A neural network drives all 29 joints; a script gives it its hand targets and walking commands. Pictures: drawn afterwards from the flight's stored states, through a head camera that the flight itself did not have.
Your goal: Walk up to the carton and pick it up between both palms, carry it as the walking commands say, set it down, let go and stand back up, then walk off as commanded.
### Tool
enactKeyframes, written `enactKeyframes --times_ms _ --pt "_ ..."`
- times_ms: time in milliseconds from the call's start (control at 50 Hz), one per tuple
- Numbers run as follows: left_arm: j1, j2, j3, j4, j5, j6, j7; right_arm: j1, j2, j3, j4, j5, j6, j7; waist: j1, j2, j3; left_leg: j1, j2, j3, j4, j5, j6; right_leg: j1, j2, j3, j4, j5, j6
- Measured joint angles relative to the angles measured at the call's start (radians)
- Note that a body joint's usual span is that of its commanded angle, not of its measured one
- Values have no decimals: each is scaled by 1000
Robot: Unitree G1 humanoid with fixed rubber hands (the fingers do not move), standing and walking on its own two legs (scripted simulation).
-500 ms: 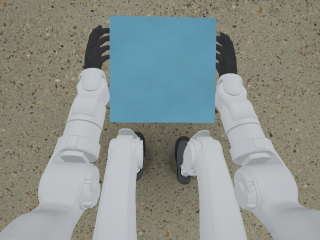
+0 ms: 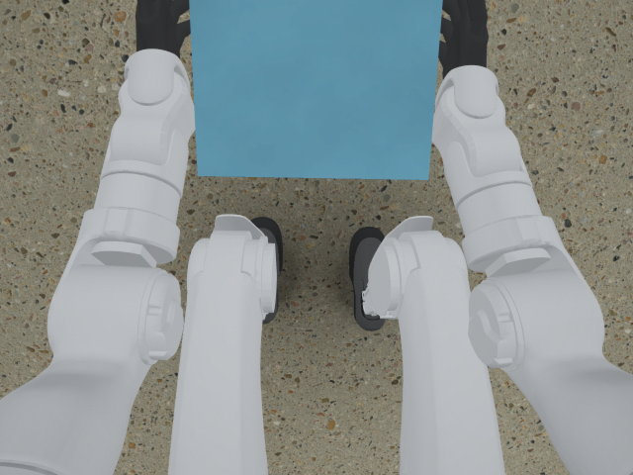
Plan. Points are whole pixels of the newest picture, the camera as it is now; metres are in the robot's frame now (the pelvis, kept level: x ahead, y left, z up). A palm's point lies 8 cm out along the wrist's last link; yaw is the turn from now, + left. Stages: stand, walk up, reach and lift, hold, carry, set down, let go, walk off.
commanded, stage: set down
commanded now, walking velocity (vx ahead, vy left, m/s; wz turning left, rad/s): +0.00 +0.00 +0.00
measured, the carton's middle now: (313, 84) +0.47 +0.03 -0.26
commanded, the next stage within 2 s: none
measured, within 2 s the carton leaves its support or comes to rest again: neither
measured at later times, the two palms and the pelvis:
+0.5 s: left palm (172, 25) +0.52 +0.18 -0.23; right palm (438, 55) +0.51 -0.11 -0.23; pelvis -0.02 +0.00 -0.07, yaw +0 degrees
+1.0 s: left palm (175, 21) +0.53 +0.18 -0.24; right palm (439, 43) +0.52 -0.11 -0.24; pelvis -0.02 +0.01 -0.08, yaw +0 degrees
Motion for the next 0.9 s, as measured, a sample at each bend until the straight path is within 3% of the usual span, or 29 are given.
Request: enactKeyframes --times_ms 120,260,420,600,900 --pt "-126 45 0 -15 -50 24 0 -124 -36 0 -1 30 6 -7 2 0 212 22 0 0 76 4 0 24 7 0 76 0 6" --pt "-156 74 -36 2 -92 74 14 -163 -60 33 8 80 75 -20 6 0 205 -23 0 6 162 -2 0 -18 7 0 164 -11 12" --pt "-287 96 -36 209 -87 100 -30 -227 -28 -73 134 73 99 -9 6 0 200 -42 0 10 213 -3 0 -35 7 0 216 -16 14" --pt "-295 96 -36 195 -71 112 -23 -260 -42 -81 139 64 123 7 -10 -3 201 -86 0 12 256 -11 4 -74 9 0 256 -26 23" --pt "-296 96 -36 182 -22 132 -35 -275 -52 -81 149 49 147 20 1 -20 199 -100 0 12 280 -20 6 -88 14 0 281 -34 22"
